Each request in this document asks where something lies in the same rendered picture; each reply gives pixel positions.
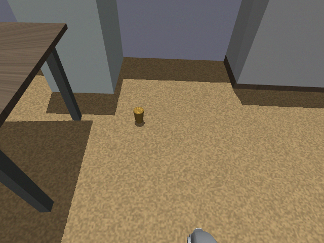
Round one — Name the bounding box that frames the cup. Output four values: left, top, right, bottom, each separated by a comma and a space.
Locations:
133, 107, 144, 124

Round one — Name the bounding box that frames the table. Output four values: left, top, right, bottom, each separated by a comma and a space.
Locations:
0, 22, 82, 213

